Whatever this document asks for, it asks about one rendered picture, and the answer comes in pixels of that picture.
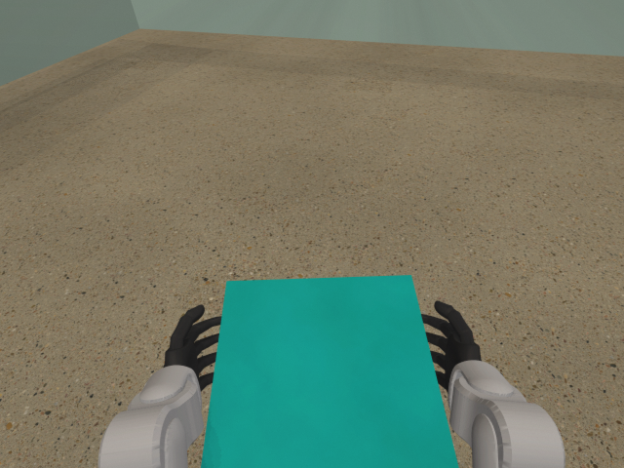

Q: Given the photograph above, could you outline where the left robot hand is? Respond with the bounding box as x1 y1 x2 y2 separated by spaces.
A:
164 304 221 391

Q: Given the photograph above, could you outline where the left robot forearm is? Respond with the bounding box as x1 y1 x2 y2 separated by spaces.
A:
98 365 204 468

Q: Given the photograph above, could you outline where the right robot forearm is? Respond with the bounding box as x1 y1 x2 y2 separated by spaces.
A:
448 360 566 468

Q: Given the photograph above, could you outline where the right robot hand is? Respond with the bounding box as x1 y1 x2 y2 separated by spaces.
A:
421 301 482 392

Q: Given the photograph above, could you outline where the carton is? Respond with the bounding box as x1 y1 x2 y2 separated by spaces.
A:
201 275 459 468

